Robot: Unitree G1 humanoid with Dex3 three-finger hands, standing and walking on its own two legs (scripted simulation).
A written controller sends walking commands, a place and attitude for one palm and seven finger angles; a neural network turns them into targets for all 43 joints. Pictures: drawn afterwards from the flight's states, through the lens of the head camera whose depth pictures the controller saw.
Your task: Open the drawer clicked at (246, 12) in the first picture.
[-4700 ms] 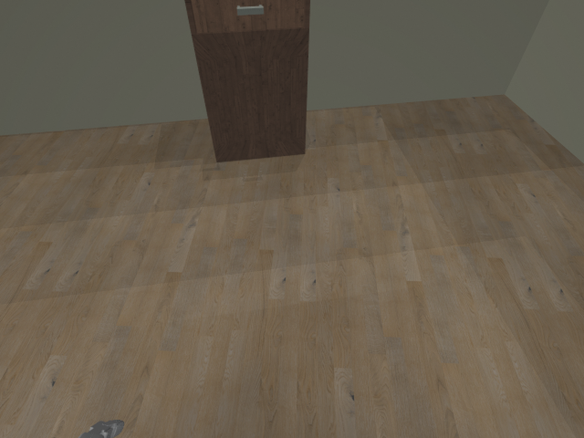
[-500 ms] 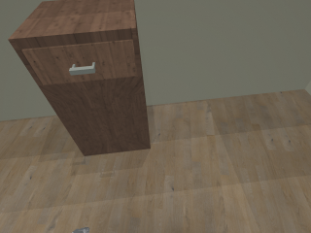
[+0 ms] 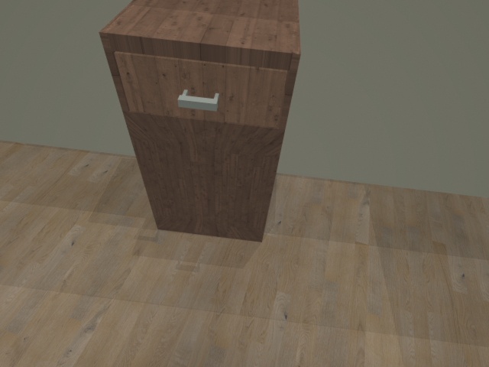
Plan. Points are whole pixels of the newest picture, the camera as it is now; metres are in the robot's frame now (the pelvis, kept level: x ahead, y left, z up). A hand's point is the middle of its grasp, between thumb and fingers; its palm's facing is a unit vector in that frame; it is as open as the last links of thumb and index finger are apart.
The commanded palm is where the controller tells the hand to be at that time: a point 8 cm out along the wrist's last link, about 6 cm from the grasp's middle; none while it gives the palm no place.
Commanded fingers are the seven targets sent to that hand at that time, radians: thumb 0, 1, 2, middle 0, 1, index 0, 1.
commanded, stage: take the last steps up to it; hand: left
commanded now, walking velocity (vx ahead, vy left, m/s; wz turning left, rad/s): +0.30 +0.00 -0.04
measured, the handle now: (199, 98) +0.75 +0.22 +0.01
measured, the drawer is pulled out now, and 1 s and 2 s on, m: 0.00 0.00 0.00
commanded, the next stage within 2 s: come to a stop and stand still in 0.48 s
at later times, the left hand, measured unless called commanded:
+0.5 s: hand (187, 288) +0.30 +0.15 -0.17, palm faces -0.03 -0.98 -0.21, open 7.4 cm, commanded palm none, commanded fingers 0.00 0.90 0.90 -0.20 -0.30 -0.20 -0.30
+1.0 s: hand (169, 304) +0.26 +0.19 -0.18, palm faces +0.03 -0.98 -0.20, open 7.4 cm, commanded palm none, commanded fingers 0.00 0.90 0.90 -0.20 -0.30 -0.20 -0.30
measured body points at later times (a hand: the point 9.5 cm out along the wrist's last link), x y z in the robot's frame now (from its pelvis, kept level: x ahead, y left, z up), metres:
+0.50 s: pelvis +0.17 -0.02 -0.02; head +0.20 -0.04 +0.43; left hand +0.30 +0.21 -0.15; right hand +0.06 -0.22 -0.17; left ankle +0.01 +0.10 -0.67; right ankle +0.25 -0.10 -0.73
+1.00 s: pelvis +0.24 +0.00 +0.00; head +0.28 +0.02 +0.45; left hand +0.26 +0.24 -0.16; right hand +0.31 -0.23 -0.14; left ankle +0.28 +0.11 -0.73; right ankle +0.20 -0.11 -0.69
